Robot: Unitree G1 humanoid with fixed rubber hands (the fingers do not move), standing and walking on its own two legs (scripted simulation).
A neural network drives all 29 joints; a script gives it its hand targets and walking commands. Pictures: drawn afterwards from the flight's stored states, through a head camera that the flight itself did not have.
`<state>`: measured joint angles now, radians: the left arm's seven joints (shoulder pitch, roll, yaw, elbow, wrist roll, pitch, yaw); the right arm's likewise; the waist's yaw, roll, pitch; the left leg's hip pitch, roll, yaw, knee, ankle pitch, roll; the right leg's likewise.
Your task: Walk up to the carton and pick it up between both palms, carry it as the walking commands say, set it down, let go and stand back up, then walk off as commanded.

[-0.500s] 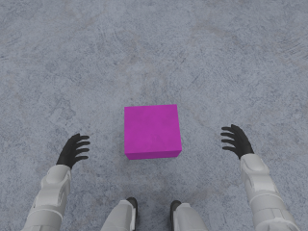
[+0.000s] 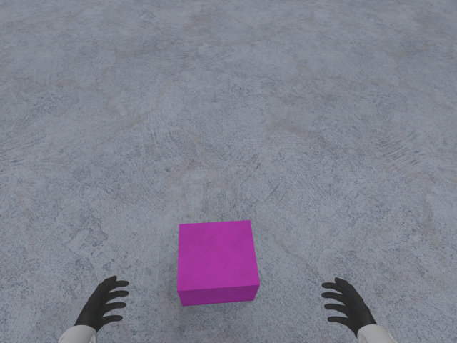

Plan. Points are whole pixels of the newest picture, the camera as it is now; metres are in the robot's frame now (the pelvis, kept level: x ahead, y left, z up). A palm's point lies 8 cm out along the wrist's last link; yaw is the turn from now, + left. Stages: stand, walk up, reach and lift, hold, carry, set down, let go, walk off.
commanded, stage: let go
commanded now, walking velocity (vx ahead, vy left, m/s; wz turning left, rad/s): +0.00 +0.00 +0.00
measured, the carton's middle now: (216, 262) +0.49 +0.02 -0.67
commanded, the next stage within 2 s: stand in 0.26 s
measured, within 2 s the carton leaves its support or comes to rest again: neither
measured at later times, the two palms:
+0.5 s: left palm (60, 329) +0.16 +0.29 -0.08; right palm (389, 325) +0.16 -0.29 -0.08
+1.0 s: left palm (49, 340) +0.14 +0.30 -0.10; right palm out of the picture +0.13 -0.29 -0.08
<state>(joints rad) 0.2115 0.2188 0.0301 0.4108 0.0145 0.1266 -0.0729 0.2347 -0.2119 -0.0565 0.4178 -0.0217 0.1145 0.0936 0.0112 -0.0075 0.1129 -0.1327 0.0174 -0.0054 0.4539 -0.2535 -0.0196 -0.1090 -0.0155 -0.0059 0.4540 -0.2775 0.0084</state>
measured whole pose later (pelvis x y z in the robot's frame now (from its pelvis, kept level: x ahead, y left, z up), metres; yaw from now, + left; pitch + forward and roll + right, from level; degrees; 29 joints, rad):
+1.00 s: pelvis +0.02 +0.01 +0.00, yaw -1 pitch -1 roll +0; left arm 0.17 0.37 0.02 0.83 0.04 0.01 0.01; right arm 0.17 -0.36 -0.02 0.85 -0.03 0.01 -0.01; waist -0.01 -0.02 0.01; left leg -0.15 0.01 0.01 0.45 -0.27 0.00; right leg -0.12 -0.02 0.01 0.42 -0.28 0.03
